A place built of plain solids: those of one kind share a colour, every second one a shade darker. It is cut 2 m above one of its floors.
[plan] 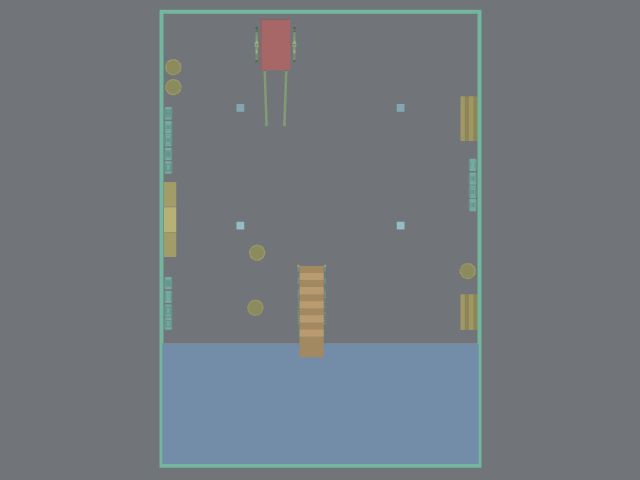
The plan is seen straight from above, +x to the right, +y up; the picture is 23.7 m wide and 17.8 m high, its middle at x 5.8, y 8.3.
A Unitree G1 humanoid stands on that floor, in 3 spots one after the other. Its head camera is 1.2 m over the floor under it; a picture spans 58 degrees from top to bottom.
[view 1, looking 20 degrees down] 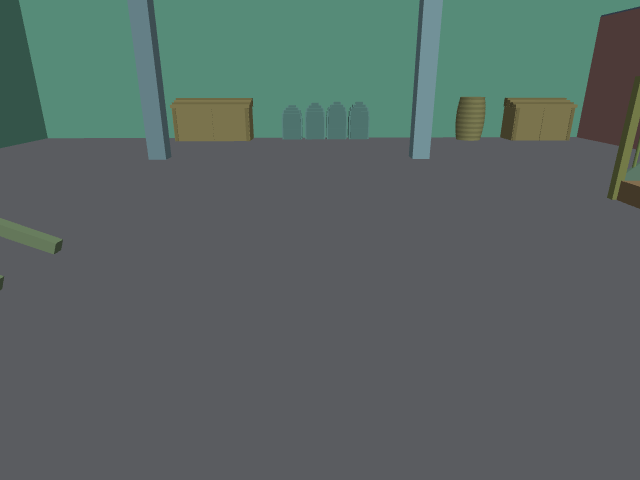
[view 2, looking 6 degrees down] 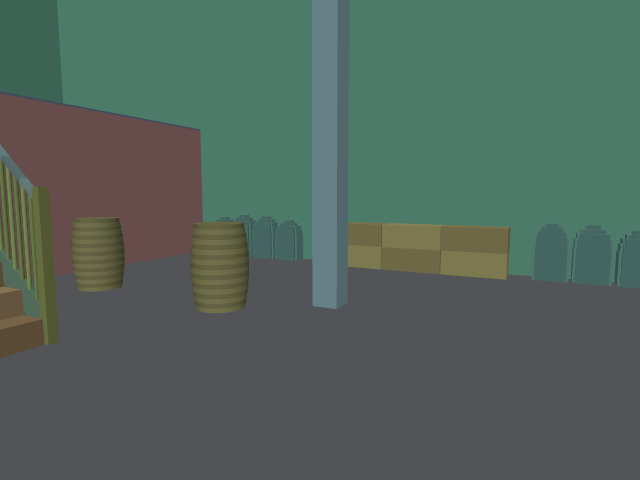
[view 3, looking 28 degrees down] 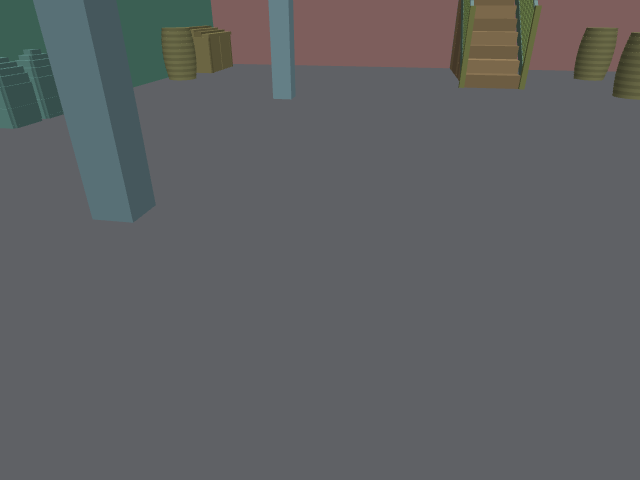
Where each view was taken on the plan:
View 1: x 1.43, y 10.64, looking -1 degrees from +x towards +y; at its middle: ground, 3.51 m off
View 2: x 7.04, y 10.84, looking -153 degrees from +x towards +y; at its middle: post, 4.57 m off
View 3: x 7.04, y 15.59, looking -80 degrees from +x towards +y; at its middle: ground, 2.56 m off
